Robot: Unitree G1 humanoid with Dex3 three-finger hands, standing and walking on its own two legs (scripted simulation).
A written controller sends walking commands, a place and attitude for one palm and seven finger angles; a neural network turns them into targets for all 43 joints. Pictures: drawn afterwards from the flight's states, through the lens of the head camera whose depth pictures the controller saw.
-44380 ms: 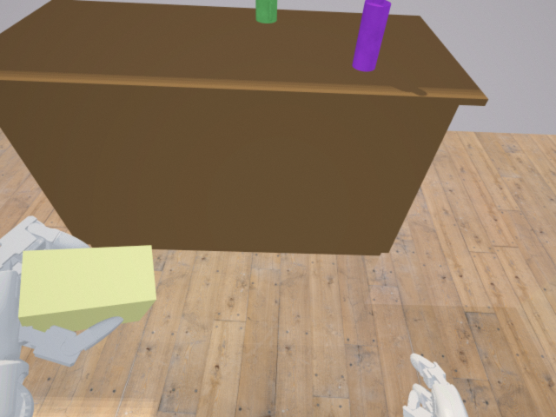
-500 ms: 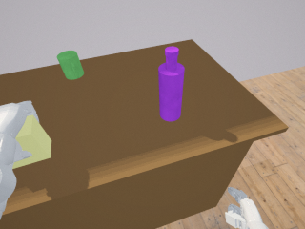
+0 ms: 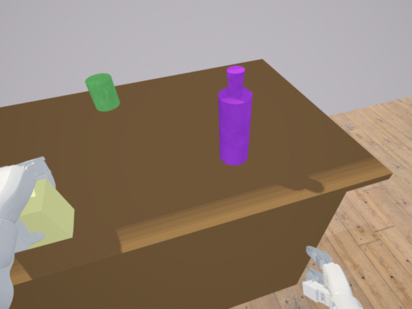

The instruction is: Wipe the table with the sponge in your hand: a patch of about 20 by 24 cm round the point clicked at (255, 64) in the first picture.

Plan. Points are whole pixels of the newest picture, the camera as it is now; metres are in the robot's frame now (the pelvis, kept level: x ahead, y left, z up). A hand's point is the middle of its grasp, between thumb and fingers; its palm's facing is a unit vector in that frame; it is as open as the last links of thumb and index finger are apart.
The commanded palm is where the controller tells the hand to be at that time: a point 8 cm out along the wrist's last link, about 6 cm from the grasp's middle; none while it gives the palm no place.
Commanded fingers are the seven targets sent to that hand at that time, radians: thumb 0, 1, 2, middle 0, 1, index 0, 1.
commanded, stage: lift the sponge slowly off the table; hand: left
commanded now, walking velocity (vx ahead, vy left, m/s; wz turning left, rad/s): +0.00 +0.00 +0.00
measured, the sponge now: (34, 222) +0.21 +0.34 +0.11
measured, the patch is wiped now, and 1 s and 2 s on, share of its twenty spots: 1.00 1.00 1.00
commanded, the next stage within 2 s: none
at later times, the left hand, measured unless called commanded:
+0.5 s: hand (26, 221) +0.18 +0.31 +0.16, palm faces +0.12 -0.04 -0.99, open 10.2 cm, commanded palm +0.14 +0.29 +0.21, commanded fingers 0.00 0.10 1.30 -1.20 -1.60 -1.20 -1.60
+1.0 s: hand (31, 217) +0.18 +0.29 +0.17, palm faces +0.06 -0.02 -1.00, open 10.2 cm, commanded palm +0.14 +0.30 +0.24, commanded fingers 0.00 0.10 1.30 -1.20 -1.60 -1.20 -1.60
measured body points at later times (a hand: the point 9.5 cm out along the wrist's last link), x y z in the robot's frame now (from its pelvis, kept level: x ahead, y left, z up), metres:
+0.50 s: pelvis -0.02 -0.01 +0.00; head -0.05 -0.05 +0.45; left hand +0.17 +0.30 +0.21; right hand +0.24 -0.19 -0.06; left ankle +0.01 +0.10 -0.73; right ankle -0.03 -0.15 -0.73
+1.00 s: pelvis -0.03 -0.04 +0.01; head -0.06 -0.08 +0.45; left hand +0.18 +0.29 +0.22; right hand +0.22 -0.23 -0.07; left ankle +0.01 +0.10 -0.73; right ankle -0.03 -0.15 -0.73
